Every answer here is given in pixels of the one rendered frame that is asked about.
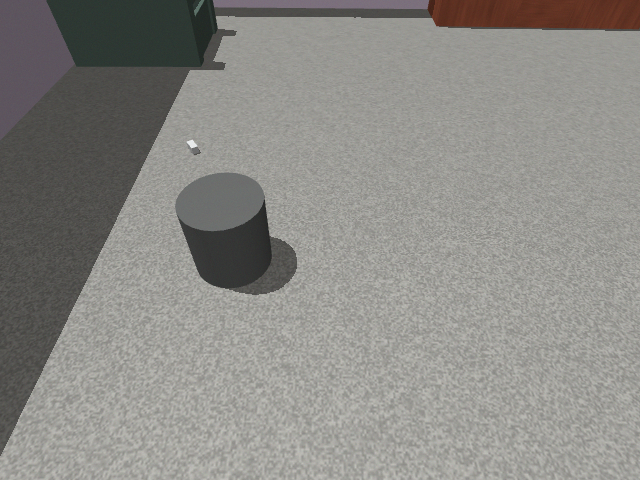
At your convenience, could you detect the armchair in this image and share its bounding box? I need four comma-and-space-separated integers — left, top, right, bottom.
46, 0, 218, 67

